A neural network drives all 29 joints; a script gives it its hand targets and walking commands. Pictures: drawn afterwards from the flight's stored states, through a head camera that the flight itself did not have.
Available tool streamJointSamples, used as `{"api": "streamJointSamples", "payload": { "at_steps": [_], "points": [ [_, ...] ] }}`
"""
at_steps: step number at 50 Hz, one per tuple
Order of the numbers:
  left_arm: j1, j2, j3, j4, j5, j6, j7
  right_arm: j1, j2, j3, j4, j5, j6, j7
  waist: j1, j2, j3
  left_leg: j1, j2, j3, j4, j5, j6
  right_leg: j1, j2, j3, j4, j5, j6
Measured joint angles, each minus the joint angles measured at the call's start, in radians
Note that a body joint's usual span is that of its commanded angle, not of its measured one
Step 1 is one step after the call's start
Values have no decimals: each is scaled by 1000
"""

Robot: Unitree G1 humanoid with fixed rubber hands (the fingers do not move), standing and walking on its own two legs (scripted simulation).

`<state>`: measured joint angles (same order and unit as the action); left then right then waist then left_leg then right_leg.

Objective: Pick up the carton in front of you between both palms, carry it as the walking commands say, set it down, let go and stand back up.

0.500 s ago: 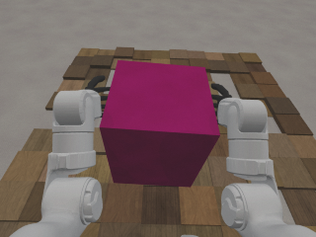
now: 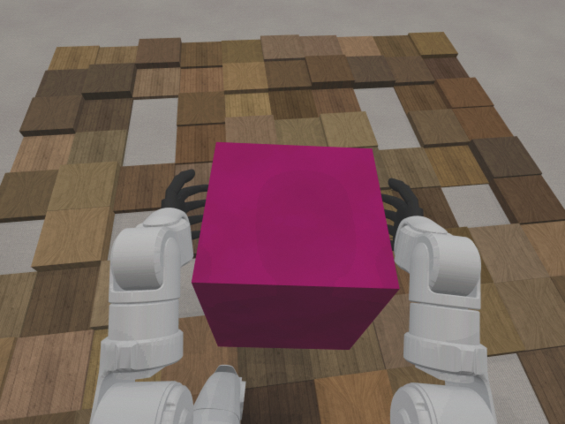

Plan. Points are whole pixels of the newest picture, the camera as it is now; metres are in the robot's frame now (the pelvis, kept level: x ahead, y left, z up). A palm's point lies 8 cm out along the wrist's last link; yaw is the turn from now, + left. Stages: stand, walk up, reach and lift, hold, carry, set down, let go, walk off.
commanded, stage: carry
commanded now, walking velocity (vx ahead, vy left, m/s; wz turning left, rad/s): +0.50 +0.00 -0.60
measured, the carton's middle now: (288, 255) +0.34 +0.03 +0.00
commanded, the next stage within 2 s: none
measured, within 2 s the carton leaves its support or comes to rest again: neither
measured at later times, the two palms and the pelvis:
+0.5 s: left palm (291, 62) +0.63 +0.05 +0.12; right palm (475, 104) +0.58 -0.25 +0.11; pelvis +0.32 -0.04 +0.02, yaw -7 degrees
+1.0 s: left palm out of the picture +0.93 +0.13 +0.13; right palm out of the picture +0.94 -0.16 +0.12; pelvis +0.62 -0.03 -0.01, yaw +5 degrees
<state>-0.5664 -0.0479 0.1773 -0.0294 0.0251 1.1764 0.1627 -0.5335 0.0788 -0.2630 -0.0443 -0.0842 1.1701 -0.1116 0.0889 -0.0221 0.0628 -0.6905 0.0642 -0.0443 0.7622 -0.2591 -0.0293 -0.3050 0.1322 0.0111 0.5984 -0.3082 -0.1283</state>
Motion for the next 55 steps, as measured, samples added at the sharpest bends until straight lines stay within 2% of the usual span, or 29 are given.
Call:
{"api": "streamJointSamples", "payload": {
  "at_steps": [1, 2, 4, 6, 7, 9, 11, 15, 17, 19, 20, 21, 23, 25, 27, 31, 34, 37, 41, 43, 44, 45, 47, 49, 52, 55],
  "points": [
    [2, -1, 7, 3, 0, -14, -1, 3, 2, 4, 6, 0, -16, 0, -11, 2, -6, 47, -10, 13, -97, 91, 9, -7, -7, 9, 61, 25, 12],
    [0, 9, 15, 16, -1, -25, -6, 3, 12, 10, 28, -7, -40, -1, -26, -21, -9, 92, -25, 40, -138, 188, 12, -25, -28, 23, 148, 68, 12],
    [-10, 26, 28, 60, 0, -47, -22, 6, 22, 28, 73, -28, -79, -1, -52, -44, -22, 141, -39, 88, -131, 143, 16, -103, -52, 36, 358, -45, 42],
    [-14, 28, 37, 107, 11, -63, -38, 11, 18, 41, 109, -34, -91, -4, -69, -19, -41, 205, -19, 123, -157, 73, 19, -190, -65, 10, 509, -117, 61],
    [-10, 24, 33, 121, 17, -68, -37, 24, 17, 50, 115, -32, -94, -10, -75, -7, -56, 244, -8, 141, -187, 45, 18, -224, -80, -6, 526, -122, 74],
    [-7, 11, 34, 137, 27, -72, -38, 53, 15, 50, 107, -26, -96, -16, -89, 8, -78, 319, 11, 172, -248, 32, 1, -271, -112, -31, 477, -109, 99],
    [6, 2, 24, 134, 36, -78, -42, 74, 11, 52, 93, -19, -97, -16, -111, 28, -103, 383, 27, 195, -297, 16, 5, -302, -133, -52, 375, -72, 110],
    [55, -40, 16, 86, 67, -75, -46, 125, -1, 53, 46, 7, -86, -16, -151, 51, -153, 511, 42, 216, -372, -29, -11, -263, -149, -101, 58, 85, 117],
    [94, -57, 10, 43, 87, -66, -51, 143, -8, 63, 27, 22, -76, -16, -164, 45, -172, 563, 41, 216, -366, -44, -32, -195, -147, -131, -101, 181, 118],
    [128, -77, 8, -2, 104, -48, -54, 151, -14, 68, 5, 33, -51, -16, -177, 31, -193, 580, 36, 200, -265, -98, -36, -95, -159, -159, -209, 220, 113],
    [140, -88, 6, -25, 114, -43, -58, 154, -22, 72, -13, 36, -39, -12, -176, 15, -210, 557, 30, 193, -155, -153, -32, -70, -178, -163, -221, 296, 80],
    [163, -108, 3, -29, 129, -59, -61, 154, -37, 75, -11, 38, -36, -2, -165, 37, -217, 511, 36, 155, -25, -204, -27, -81, -173, -182, -163, 295, 46],
    [228, -134, -10, -48, 149, -57, -61, 179, -43, 75, -9, 41, -10, 9, -155, 58, -225, 403, 23, 100, 197, -228, -17, -59, -173, -207, -105, 192, 14],
    [289, -111, -33, -98, 131, -19, -61, 214, -22, 99, -33, 30, 21, 7, -144, 55, -223, 301, 17, 101, 303, -144, -5, -1, -180, -228, -141, 155, 7],
    [334, -97, -27, -173, 109, 15, -63, 247, 10, 125, -87, 15, 39, -3, -124, 56, -216, 207, 18, 110, 325, -43, -2, 51, -182, -249, -188, 156, 29],
    [366, -92, -7, -237, 66, 23, -72, 295, 63, 136, -187, -33, 59, -3, -76, 45, -204, 61, 11, 139, 273, 52, 21, 150, -192, -296, -244, 102, 52],
    [379, -90, -10, -259, 50, 21, -73, 314, 65, 150, -230, -45, 68, -3, -51, 40, -200, 21, 1, 174, 130, 117, 41, 232, -199, -331, -267, 52, 64],
    [373, -90, -16, -286, 39, 24, -73, 321, 62, 157, -283, -51, 82, -3, -41, 34, -188, 33, -18, 217, -26, 187, 80, 329, -205, -367, -284, -6, 91],
    [346, -95, -20, -329, 43, 43, -72, 296, 64, 140, -332, -45, 105, -2, -56, 20, -178, 118, -79, 287, -209, 281, 125, 432, -235, -407, -223, -120, 152],
    [319, -93, -12, -333, 53, 58, -72, 250, 53, 133, -317, -38, 121, -2, -63, 28, -179, 209, -106, 296, -250, 262, 147, 426, -264, -396, -45, -189, 165],
    [292, -77, -10, -324, 53, 68, -70, 218, 49, 130, -292, -36, 122, -2, -80, 18, -179, 223, -122, 288, -218, 167, 163, 381, -293, -364, 107, -184, 161],
    [254, -57, -9, -299, 48, 75, -66, 181, 39, 130, -260, -35, 119, -3, -103, 6, -171, 207, -136, 284, -160, 106, 181, 302, -298, -287, 292, -185, 159],
    [184, -23, -11, -241, 40, 98, -59, 117, 9, 129, -192, -16, 128, -13, -125, 6, -148, 213, -146, 276, -129, 64, 201, 119, -256, -135, 609, -171, 146],
    [117, -11, 2, -175, 40, 121, -52, 60, -21, 121, -123, 8, 142, -20, -135, 21, -133, 244, -149, 266, -168, 71, 193, -49, -228, -62, 763, -121, 125],
    [27, -5, 26, -74, 52, 123, -52, -18, -57, 109, -23, 31, 139, -24, -142, 36, -127, 295, -150, 242, -241, 72, 184, -237, -233, -31, 715, -65, 112],
    [-26, 6, 37, 17, 56, 97, -52, -74, -74, 96, 71, 38, 114, -24, -136, 37, -139, 350, -144, 221, -305, 62, 173, -332, -249, -33, 517, -16, 121]
  ]
}}
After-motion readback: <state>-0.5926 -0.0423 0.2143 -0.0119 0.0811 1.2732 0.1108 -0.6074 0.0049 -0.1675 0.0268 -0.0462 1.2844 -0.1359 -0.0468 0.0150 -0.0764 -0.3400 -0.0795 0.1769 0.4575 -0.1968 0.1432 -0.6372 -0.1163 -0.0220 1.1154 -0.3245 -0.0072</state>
